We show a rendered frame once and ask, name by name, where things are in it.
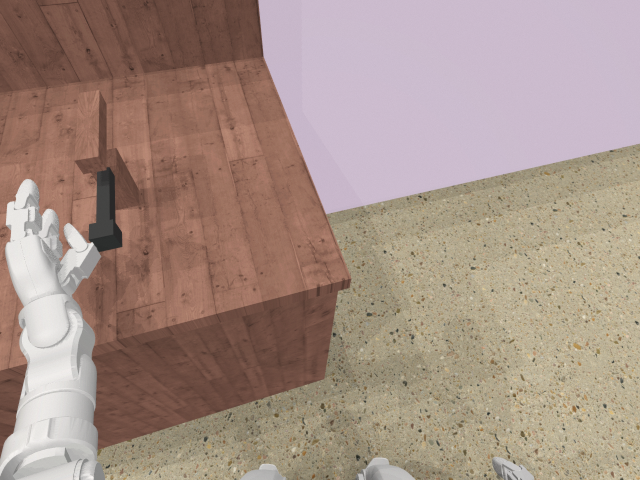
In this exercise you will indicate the robot right hand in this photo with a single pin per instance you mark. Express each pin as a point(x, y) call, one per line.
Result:
point(509, 471)

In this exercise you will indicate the robot left shin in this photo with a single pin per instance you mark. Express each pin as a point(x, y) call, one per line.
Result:
point(268, 467)

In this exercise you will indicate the robot left upper arm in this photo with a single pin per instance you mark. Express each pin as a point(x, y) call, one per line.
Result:
point(81, 469)

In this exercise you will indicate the robot left hand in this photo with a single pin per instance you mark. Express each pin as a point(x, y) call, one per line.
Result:
point(34, 249)

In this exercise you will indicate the robot shin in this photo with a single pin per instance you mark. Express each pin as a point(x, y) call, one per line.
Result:
point(268, 467)
point(378, 461)

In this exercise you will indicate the tap lever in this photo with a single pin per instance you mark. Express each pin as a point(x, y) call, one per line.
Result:
point(105, 234)

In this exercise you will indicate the robot right shin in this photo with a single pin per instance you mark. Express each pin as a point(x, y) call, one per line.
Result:
point(378, 461)

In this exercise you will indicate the robot left forearm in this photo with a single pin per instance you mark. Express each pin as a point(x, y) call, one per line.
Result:
point(55, 416)

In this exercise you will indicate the counter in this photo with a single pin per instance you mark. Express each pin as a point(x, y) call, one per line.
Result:
point(224, 290)

